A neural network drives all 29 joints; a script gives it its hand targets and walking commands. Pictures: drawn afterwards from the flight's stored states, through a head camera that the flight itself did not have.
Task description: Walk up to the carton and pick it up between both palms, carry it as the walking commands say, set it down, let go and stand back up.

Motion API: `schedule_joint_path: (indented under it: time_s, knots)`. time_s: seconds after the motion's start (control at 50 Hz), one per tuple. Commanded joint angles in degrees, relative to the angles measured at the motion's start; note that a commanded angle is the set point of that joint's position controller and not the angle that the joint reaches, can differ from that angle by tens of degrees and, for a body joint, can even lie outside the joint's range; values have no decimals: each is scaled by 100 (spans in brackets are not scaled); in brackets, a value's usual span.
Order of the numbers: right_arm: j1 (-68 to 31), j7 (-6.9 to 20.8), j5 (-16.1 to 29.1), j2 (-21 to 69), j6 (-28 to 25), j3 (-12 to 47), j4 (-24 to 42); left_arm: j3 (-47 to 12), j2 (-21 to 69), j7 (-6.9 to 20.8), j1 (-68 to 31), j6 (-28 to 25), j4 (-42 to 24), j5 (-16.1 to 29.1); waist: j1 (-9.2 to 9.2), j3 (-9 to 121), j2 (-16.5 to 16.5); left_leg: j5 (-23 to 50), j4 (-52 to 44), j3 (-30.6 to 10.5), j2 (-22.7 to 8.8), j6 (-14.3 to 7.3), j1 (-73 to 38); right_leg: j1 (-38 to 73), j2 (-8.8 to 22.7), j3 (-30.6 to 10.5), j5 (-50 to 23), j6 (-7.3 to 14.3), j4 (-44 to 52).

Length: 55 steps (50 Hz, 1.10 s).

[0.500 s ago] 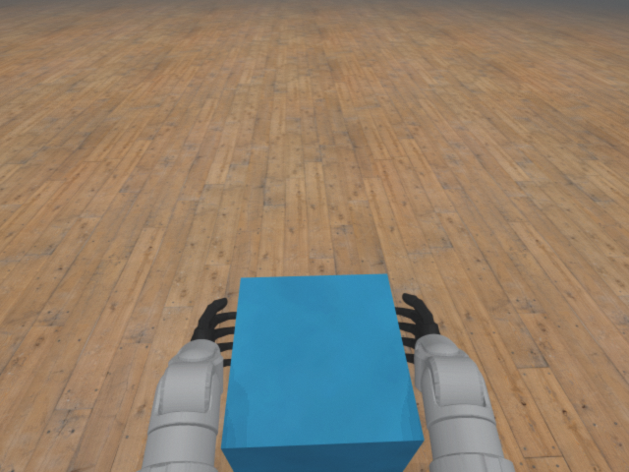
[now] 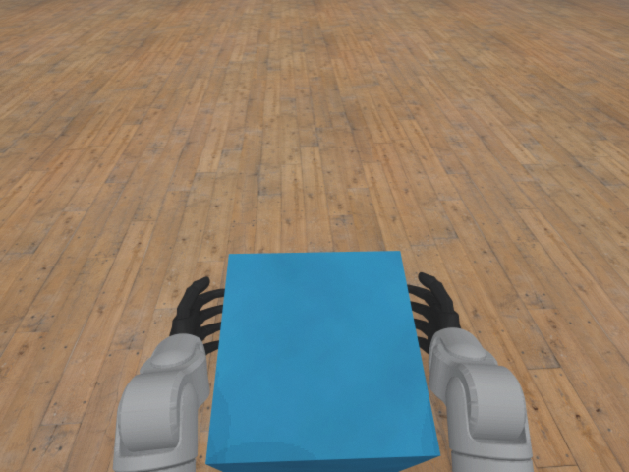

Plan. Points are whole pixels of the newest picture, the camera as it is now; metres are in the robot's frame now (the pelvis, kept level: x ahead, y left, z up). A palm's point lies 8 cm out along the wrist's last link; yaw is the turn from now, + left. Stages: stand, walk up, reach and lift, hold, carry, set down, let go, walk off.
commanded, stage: carry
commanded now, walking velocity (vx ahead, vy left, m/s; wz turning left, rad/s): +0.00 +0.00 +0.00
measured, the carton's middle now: (315, 375) +0.27 +0.00 +0.02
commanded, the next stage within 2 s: none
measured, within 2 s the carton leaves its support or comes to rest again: neither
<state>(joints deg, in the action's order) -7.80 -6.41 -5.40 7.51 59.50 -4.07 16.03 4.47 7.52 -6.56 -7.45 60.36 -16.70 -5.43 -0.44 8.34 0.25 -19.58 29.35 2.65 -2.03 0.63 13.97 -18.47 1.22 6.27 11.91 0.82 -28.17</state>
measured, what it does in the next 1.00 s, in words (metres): steps on the spot: left foot, then right foot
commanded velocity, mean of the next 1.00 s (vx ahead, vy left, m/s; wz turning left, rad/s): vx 0.00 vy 0.00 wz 0.00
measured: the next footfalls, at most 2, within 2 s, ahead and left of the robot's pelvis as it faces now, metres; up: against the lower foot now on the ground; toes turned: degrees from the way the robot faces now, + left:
left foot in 0.38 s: +0.06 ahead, +0.10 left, +0.00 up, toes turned -2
right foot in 0.50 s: +0.08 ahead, -0.10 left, +0.00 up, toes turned +6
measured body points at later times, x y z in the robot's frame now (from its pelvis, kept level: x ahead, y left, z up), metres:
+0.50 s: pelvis +0.10 +0.01 +0.00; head +0.08 +0.02 +0.45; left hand +0.34 +0.17 +0.08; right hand +0.35 -0.13 +0.09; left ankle +0.02 +0.10 -0.73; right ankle +0.04 -0.10 -0.73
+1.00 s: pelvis +0.08 +0.00 -0.01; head +0.06 +0.00 +0.44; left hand +0.34 +0.15 +0.06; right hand +0.35 -0.14 +0.06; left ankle +0.02 +0.10 -0.73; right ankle +0.04 -0.10 -0.73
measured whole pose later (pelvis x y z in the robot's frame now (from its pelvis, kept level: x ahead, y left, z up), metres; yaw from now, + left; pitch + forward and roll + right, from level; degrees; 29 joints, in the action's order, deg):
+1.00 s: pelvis +0.08 +0.00 -0.01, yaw +2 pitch +4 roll +0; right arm -3.6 -7.7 -3.0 7.3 61.2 -4.2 16.0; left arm 2.5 7.3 -8.3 -3.4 61.6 -16.0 -4.0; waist 0.1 7.9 0.2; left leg -23.4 35.2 8.3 -3.5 0.0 15.8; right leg -17.1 1.7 7.4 22.1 1.1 -35.0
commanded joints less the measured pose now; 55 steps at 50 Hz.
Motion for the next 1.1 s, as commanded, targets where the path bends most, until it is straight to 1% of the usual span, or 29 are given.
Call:
schedule_joint_path:
  time_s: [0.0,0.02,0.04,0.06,0.1,0.14,0.18,0.2,0.22,0.24,0.28,0.3,0.32,0.36,0.38,0.4,0.42,0.44,0.46,0.5,0.54,0.58,0.62,0.72,0.84,0.9,0.94,1.02,1.08]
  knots:
    - [-1953,560,1618,4692,275,3548,1014,-3649,4889,608,-1981,150,-868,1679,-21,1555,-710,1495,846,262,-263,18,709,2202,1134,-997,-3808,333,54]
    - [-1978,522,1730,4663,376,3623,1212,-3620,4835,545,-1889,212,-973,1668,11,1472,-1022,411,732,259,-251,74,1134,2467,1442,-1145,-4870,516,-61]
    - [-1924,495,1818,4698,464,3684,1327,-3606,4819,491,-1818,270,-1105,1660,43,1380,-1030,100,310,260,-271,78,1189,2463,1459,-1069,-5162,533,-111]
    - [-1854,470,1887,4734,536,3705,1457,-3625,4817,437,-1786,328,-1284,1677,74,1367,-741,404,-164,298,-289,90,878,2275,1319,-786,-5278,434,-244]
    - [-1702,420,1951,4708,622,3710,1651,-3639,4720,346,-1575,427,-1502,1686,17,1449,-390,2508,-279,389,-305,131,137,1866,964,-387,-5401,144,-722]
    - [-1482,368,1980,4694,649,3659,1754,-3755,4645,292,-1535,484,-1768,1765,25,1755,219,5058,137,210,-530,115,-845,1015,561,-153,-4227,-2,-1125]
    - [-1484,318,1978,4714,666,3660,1903,-3824,4651,275,-1537,519,-1883,1824,27,1674,594,6323,333,55,-718,31,-1514,316,180,104,-2241,-89,-547]
    - [-1442,296,1966,4727,673,3663,1983,-3857,4688,272,-1592,531,-1962,1855,37,1602,582,6446,502,112,-711,41,-1588,316,80,203,-1987,-126,-192]
    - [-1391,276,1947,4724,673,3646,2047,-3887,4708,272,-1643,541,-2035,1884,43,1540,444,6076,662,197,-629,84,-1295,660,80,191,-2352,-121,76]
    - [-1358,256,1916,4686,673,3620,2083,-3879,4695,277,-1602,554,-2026,1881,22,1481,121,4986,788,331,-455,158,-588,1374,208,38,-3434,-60,190]
    - [-1266,220,1868,4596,691,3596,2106,-3823,4663,289,-1363,578,-1887,1845,-19,1257,-917,837,447,692,33,254,1528,3278,928,-551,-6658,265,-274]
    - [-1263,209,1871,4516,716,3612,2117,-3778,4585,283,-1214,585,-1854,1820,-71,1161,-1223,-598,159,797,212,268,2175,3840,1195,-795,-7817,448,-524]
    - [-1164,221,1854,4422,740,3592,2028,-3748,4508,267,-1121,584,-1832,1784,-59,1187,-1038,-445,-406,741,177,237,1875,3617,1208,-764,-7497,501,-601]
    - [-1061,268,1868,4417,768,3561,1847,-3712,4417,251,-974,565,-1790,1758,10,1538,-637,1798,-1304,650,-66,123,-118,2105,905,-364,-5118,175,-705]
    - [-980,276,1888,4340,785,3519,1774,-3741,4395,240,-1027,583,-1887,1781,10,1508,-158,3866,-818,333,-426,19,-1156,907,628,-205,-3169,-2,-817]
    - [-885,282,1831,4287,769,3430,1676,-3856,4424,246,-1228,608,-2008,1816,28,1368,676,6524,-115,-136,-986,-184,-2038,-295,275,40,-1015,-124,-984]
    - [-930,290,1816,4265,758,3387,1636,-3886,4424,248,-1289,630,-1930,1814,52,1234,1232,7978,168,-369,-1345,-431,-2718,-1185,-5,160,921,-153,-743]
    - [-1011,290,1814,4232,746,3348,1668,-3883,4389,259,-1378,648,-1900,1847,78,1188,1278,7937,151,-360,-1473,-545,-2611,-1156,-1,162,1270,-119,-559]
    - [-1086,284,1774,4232,734,3330,1696,-3883,4396,275,-1461,659,-1877,1869,45,1161,1074,7116,126,-208,-1386,-515,-2146,-670,58,81,861,-87,-104]
    - [-1200,282,1672,4285,703,3313,1696,-3847,4460,318,-1561,657,-1793,1834,38,1248,714,4783,191,31,-1061,-253,-1063,502,295,-181,-876,-10,175]
    - [-1294,272,1671,4254,707,3354,1697,-3678,4417,348,-1470,632,-1614,1801,57,1223,-210,3511,646,269,-665,-39,-178,1282,743,-496,-4279,157,-452]
    - [-1376,297,1762,4356,698,3437,1734,-3682,4537,369,-1434,589,-1548,1816,65,1265,-431,2736,654,344,-508,-5,81,1452,863,-483,-5062,255,-604]
    - [-1464,338,1836,4453,671,3500,1735,-3710,4611,369,-1454,538,-1610,1820,41,1251,-304,2922,445,369,-465,-8,-88,1246,709,-389,-4502,227,-716]
    - [-1413,373,1846,4467,634,3466,1615,-3696,4556,366,-1441,491,-1647,1786,34,1337,210,4487,400,134,-720,-110,-692,744,413,-240,-2529,123,-691]
    - [-1485,433,1531,4146,388,3045,900,-3320,4282,443,-1585,262,-932,1513,63,1192,-43,3146,406,183,-610,-94,-318,937,625,-394,-3250,230,-598]
    - [-1628,476,1564,4298,214,3065,922,-3363,4464,478,-1732,97,-960,1546,74,1204,11,3244,442,102,-675,-137,-364,840,640,-428,-3016,213,-602]
    - [-1629,512,1378,4147,59,2819,457,-3131,4311,513,-1780,-56,-518,1363,78,1252,7,3094,423,55,-680,-155,-324,861,656,-454,-2847,211,-573]
    - [-1870,548,1587,4564,-128,3137,983,-3406,4719,539,-1989,-247,-1008,1547,78,1199,-31,2503,244,8,-681,-163,-302,780,658,-494,-2216,207,-368]
    - [-1665,531,1425,4307,-106,2986,673,-3239,4448,526,-1797,-231,-711,1375,75,1193,-18,2251,123,-12,-691,-171,-312,788,663,-504,-1878,204,-199]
